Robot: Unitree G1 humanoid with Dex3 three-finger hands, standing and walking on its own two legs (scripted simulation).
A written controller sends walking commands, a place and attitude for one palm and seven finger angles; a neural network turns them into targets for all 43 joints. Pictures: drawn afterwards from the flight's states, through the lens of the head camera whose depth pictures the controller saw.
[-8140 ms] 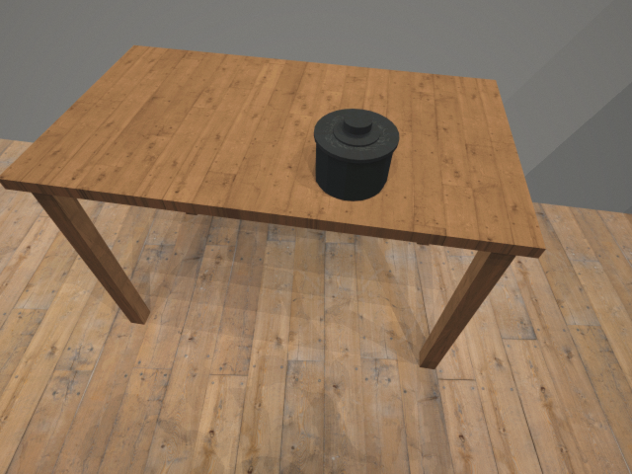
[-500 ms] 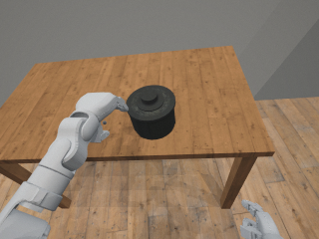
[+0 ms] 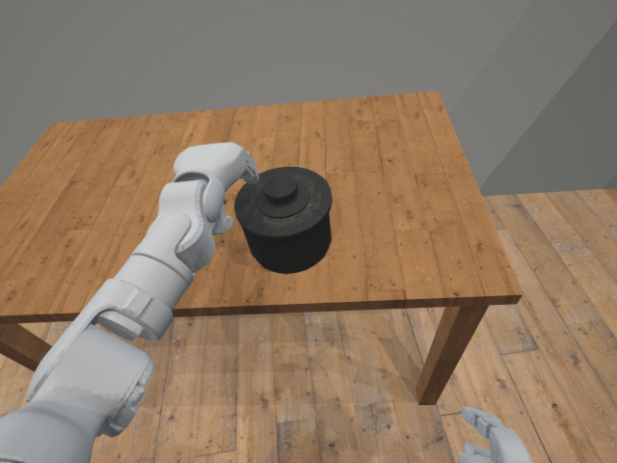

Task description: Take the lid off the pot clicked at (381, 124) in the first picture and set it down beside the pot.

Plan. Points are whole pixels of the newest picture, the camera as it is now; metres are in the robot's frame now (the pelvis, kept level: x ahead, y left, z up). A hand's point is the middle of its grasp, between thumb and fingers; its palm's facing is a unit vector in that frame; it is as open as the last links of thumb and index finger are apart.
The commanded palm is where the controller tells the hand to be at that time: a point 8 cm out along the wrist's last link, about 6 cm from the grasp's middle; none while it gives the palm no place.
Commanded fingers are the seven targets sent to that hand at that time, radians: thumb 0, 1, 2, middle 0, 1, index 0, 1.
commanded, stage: move the open hand above the knob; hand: left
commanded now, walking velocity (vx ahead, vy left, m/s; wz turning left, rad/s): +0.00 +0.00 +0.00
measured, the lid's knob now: (280, 189) +0.52 +0.06 +0.06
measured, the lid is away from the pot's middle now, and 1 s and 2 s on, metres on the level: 0.00 0.00 0.00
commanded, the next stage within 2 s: lower the open fingers around the knob in 1.28 s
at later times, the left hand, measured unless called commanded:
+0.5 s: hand (279, 160) +0.49 +0.05 +0.14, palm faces -0.24 -0.04 -0.97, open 10.0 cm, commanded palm +0.48 +0.06 +0.19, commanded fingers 0.00 -0.29 1.43 -0.84 -0.08 -0.84 -0.08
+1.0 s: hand (269, 173) +0.48 +0.06 +0.13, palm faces -0.28 -0.04 -0.96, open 10.0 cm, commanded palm +0.48 +0.07 +0.19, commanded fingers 0.00 -0.29 1.43 -0.84 -0.08 -0.84 -0.08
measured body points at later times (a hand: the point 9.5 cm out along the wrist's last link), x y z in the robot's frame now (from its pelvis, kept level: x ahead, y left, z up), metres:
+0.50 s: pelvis +0.01 +0.01 +0.00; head +0.05 -0.03 +0.45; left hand +0.50 +0.05 +0.19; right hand +0.07 -0.25 -0.15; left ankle +0.00 +0.10 -0.74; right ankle -0.03 -0.11 -0.74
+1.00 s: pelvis +0.01 +0.01 +0.00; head +0.04 -0.03 +0.45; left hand +0.49 +0.06 +0.18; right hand +0.11 -0.25 -0.14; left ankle +0.00 +0.10 -0.74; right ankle -0.03 -0.11 -0.74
